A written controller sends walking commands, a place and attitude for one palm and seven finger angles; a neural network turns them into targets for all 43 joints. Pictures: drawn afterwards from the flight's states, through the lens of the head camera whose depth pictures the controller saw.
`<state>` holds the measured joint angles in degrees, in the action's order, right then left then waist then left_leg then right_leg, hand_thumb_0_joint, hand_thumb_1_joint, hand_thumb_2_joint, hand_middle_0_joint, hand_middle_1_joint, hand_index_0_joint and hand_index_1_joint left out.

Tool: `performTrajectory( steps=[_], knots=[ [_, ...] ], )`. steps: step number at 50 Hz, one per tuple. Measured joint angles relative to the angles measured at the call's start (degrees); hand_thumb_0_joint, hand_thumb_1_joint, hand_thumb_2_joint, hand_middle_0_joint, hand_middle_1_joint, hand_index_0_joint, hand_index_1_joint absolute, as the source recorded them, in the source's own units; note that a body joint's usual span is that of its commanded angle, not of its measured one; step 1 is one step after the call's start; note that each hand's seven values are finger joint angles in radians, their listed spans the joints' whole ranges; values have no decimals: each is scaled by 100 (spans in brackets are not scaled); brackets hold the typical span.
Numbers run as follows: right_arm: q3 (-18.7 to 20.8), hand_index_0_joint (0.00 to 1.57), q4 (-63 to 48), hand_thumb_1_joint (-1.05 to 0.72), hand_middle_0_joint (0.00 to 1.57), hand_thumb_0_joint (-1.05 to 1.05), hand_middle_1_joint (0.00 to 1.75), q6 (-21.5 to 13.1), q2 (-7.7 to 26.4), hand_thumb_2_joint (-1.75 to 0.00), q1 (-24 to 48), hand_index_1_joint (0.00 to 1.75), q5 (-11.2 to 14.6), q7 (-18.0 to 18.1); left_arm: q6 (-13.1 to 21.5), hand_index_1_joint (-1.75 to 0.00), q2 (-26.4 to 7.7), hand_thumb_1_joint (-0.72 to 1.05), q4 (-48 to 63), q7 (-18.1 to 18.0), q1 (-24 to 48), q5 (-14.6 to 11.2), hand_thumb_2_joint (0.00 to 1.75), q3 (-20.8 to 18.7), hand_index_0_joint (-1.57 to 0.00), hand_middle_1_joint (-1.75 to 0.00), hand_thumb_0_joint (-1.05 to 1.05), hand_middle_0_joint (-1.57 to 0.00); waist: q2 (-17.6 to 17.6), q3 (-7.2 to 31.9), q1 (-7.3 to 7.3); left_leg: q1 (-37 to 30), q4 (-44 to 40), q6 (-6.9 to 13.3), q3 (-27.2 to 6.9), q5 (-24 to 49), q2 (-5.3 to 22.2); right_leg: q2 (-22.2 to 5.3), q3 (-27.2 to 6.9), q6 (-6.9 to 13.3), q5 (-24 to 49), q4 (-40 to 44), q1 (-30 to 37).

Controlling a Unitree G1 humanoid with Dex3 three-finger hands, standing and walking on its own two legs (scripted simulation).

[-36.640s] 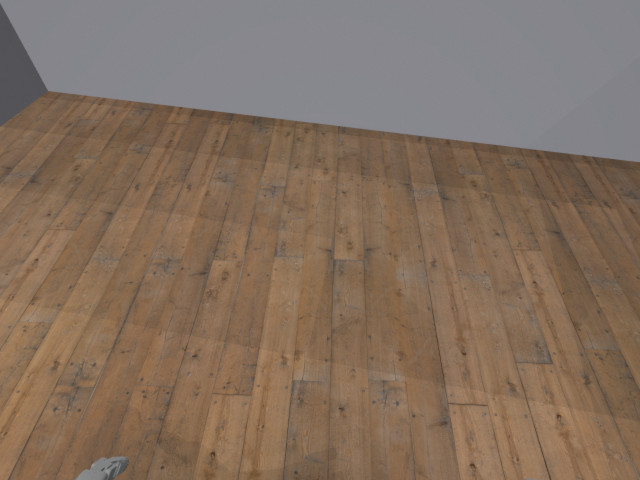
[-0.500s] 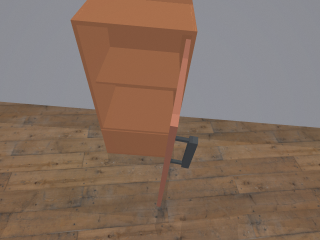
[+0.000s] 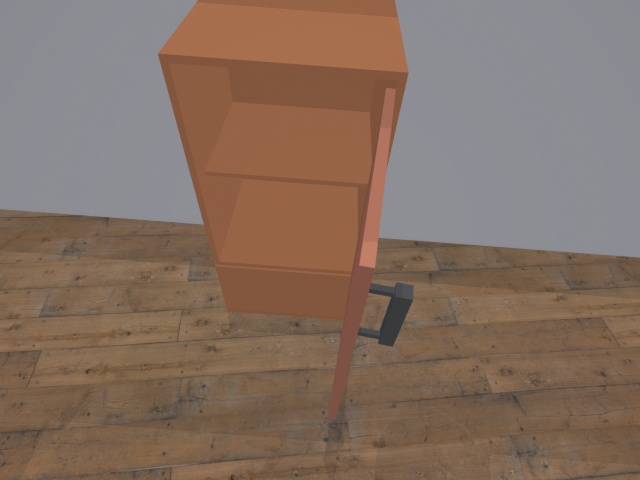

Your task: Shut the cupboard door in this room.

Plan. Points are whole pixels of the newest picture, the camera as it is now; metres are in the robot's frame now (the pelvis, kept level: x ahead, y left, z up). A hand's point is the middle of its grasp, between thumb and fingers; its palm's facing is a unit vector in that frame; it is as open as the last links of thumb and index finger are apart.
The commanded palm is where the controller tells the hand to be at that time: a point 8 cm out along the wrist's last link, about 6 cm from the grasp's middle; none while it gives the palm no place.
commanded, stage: stand and wait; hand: left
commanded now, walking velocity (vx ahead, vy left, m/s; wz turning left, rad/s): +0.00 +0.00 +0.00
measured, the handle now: (380, 314) +0.36 -0.07 -0.04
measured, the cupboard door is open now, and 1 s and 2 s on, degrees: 83 83 83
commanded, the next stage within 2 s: turn or walk to find it in 0.18 s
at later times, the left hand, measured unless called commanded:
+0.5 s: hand out of the picture +0.00 +0.18 -0.19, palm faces +0.11 -0.97 -0.21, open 7.4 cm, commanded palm none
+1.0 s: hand out of the picture -0.01 +0.22 -0.18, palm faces +0.24 -0.94 -0.23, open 7.4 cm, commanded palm none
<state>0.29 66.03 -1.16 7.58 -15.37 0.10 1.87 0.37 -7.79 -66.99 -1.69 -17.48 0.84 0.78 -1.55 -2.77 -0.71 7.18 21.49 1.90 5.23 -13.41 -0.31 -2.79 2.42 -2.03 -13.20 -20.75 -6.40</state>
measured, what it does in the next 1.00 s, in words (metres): lifts its right foot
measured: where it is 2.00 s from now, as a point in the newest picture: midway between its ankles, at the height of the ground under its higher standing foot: outside the picture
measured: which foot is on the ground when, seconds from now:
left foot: down 0.00-1.00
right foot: down 0.00-0.74, up 0.76-1.00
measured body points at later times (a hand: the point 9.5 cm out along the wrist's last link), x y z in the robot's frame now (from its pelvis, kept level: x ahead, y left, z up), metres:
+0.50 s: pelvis -0.01 +0.00 -0.01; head +0.03 +0.00 +0.44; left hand -0.01 +0.23 -0.17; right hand +0.00 -0.22 -0.17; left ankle -0.02 +0.09 -0.75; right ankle -0.02 -0.14 -0.75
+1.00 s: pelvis -0.01 +0.01 +0.00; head +0.02 +0.03 +0.44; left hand -0.02 +0.27 -0.16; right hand +0.12 -0.20 -0.15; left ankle -0.02 +0.10 -0.75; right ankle +0.00 -0.14 -0.70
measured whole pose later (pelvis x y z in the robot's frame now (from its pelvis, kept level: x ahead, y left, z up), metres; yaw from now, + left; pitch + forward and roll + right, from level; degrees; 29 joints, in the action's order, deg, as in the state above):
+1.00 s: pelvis -0.01 +0.01 +0.00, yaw +13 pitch +1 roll -1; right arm 2.0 57.4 -0.5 9.8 -9.1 -0.9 1.2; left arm -1.8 -12.6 -58.8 -1.0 -11.0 1.5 -2.1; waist -0.9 -3.6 -0.8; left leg 13.9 25.9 2.9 4.3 -12.9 -0.1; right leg -3.9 1.9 -3.1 -25.3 -47.8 -21.0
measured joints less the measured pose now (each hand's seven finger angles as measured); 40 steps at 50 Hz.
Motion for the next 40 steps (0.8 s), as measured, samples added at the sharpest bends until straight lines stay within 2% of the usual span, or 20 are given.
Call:
performTrajectory(
  steps=[13, 21, 29, 30, 33, 35, 36, 37, 38, 40],
  knots=[
    [5, 20, 28, -91, 20, 1, 30, -31, -145, -90, -152, 30, -8, -2, 3, -30, -17, 92, 106, -40, 173, 2, 90, -34, -20, -30, 1, -20, -4, 13, 83, 48, 80, 15, -21, -43, -20, -25, 20, -14, -52, -84, -38],
    [95, 20, -124, -91, 20, 1, 30, 122, -103, -90, -99, 30, -29, -48, -93, -30, -94, 91, 360, -47, 336, 18, 90, -173, -20, -30, 1, -20, 71, -47, 85, 484, 556, 41, -256, -186, -115, -150, 252, -28, -323, -610, -383],
    [232, 20, -475, -92, 20, 1, 30, 227, 162, -90, 103, 30, -44, -101, -107, -30, -174, 91, 678, -36, 439, 55, 90, -313, -20, -30, 0, -20, 192, -79, 76, 1025, 1167, -35, -571, -328, -141, -197, 596, 44, -546, -1037, -678],
    [252, 20, -539, -91, 20, 1, 30, 249, 199, -90, 136, 30, -51, -111, -110, -30, -190, 91, 727, -31, 449, 61, 90, -326, -20, -30, 0, -20, 190, -97, 86, 1134, 1391, -93, -519, -370, -110, -213, 662, 58, -583, -1097, -687],
    [324, 20, -686, -91, 20, 1, 30, 340, 305, -90, 278, 30, -66, -144, -112, -30, -244, 91, 856, -18, 506, 108, 90, -355, -20, -30, 0, -20, 124, -190, 75, 1441, 2295, -263, -257, -1083, 37, -319, 856, 54, -700, -1273, -669],
    [350, 20, -792, -91, 19, 1, 30, 358, 368, -90, 389, 30, -61, -174, -118, -30, -292, 91, 910, 4, 553, 134, 90, -368, -20, -30, 0, -21, 36, -259, 67, 1428, 2264, -334, -94, -1143, 135, -434, 954, -3, -775, -1407, -669],
    [351, 20, -855, -91, 19, 1, 30, 338, 403, -90, 425, 30, -62, -189, -127, -30, -320, 91, 932, 21, 563, 127, 90, -371, -20, -30, 0, -21, -5, -275, 71, 1331, 1969, -346, -39, -879, 172, -500, 996, -48, -837, -1524, -695],
    [352, 20, -923, -91, 19, 1, 30, 297, 449, -90, 445, 30, -72, -203, -146, -30, -342, 90, 957, 39, 560, 108, 90, -375, -20, -30, 0, -21, -18, -258, 72, 1267, 1690, -265, -56, -482, 183, -558, 1030, -99, -925, -1695, -769],
    [357, 20, -970, -91, 19, 1, 30, 255, 461, -90, 497, 30, -87, -203, -181, -30, -378, 90, 968, 49, 585, 82, 90, -386, -20, -30, 0, -21, -78, -275, 50, 1312, 1742, -125, -36, -426, 125, -588, 914, -135, -1136, -1979, -902],
    [339, 20, -1042, -91, 19, 1, 30, 187, 460, -90, 593, 30, -106, -183, -272, -30, -439, 91, 960, 32, 629, 77, 90, -388, -20, -30, 0, -21, -109, -281, 12, 1324, 1761, 88, -8, -539, 91, -415, 477, -112, -1722, -2826, -1268]
  ],
)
